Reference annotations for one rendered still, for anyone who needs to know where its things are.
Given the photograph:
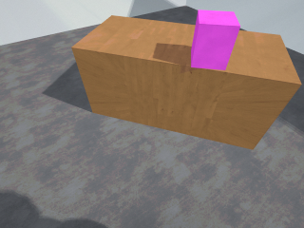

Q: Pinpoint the pedestal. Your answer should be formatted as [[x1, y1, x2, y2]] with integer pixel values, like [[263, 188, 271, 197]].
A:
[[71, 15, 302, 150]]

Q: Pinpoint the carton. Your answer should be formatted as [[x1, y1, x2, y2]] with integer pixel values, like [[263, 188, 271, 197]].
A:
[[191, 9, 240, 70]]

